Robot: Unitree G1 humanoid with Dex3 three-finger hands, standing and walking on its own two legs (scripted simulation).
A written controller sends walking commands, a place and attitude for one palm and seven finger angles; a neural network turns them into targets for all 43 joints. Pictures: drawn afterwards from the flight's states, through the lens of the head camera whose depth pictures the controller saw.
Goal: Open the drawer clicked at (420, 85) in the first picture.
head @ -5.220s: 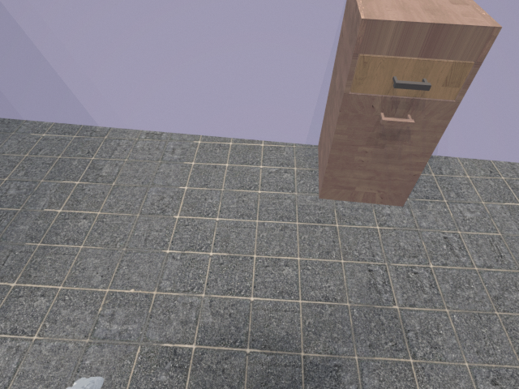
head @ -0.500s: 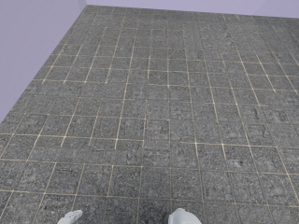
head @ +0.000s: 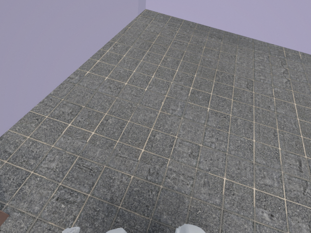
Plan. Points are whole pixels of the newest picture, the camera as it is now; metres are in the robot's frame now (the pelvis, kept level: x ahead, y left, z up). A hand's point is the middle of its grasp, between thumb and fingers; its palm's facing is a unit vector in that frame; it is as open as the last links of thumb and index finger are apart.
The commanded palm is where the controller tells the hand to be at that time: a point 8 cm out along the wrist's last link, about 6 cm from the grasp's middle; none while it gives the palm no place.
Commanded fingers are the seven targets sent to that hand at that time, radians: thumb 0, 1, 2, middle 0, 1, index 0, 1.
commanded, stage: turn to face it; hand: left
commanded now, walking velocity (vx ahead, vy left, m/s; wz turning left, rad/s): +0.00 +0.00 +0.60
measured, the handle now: out of the picture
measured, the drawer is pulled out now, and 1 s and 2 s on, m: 0.00 0.00 0.00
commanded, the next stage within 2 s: take the last steps up to it in 1.76 s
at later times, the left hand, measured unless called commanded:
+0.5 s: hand out of the picture +0.02 +0.15 -0.13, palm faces +0.30 -0.91 -0.29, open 7.3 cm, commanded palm none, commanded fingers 0.00 0.90 0.90 -0.20 -0.30 -0.20 -0.30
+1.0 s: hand out of the picture -0.14 +0.18 -0.15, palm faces +0.60 -0.75 -0.27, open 7.3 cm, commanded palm none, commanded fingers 0.00 0.90 0.90 -0.20 -0.30 -0.20 -0.30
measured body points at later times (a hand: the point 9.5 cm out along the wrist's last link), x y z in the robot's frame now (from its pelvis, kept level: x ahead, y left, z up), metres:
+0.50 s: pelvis -0.02 -0.06 +0.01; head +0.01 -0.09 +0.46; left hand +0.00 +0.20 -0.11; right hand +0.13 -0.30 -0.14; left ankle -0.01 +0.07 -0.66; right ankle +0.01 -0.17 -0.72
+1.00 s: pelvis -0.06 -0.04 +0.02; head -0.03 +0.00 +0.46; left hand -0.17 +0.22 -0.13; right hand +0.18 -0.19 -0.11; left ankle -0.11 +0.05 -0.72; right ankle +0.01 -0.18 -0.65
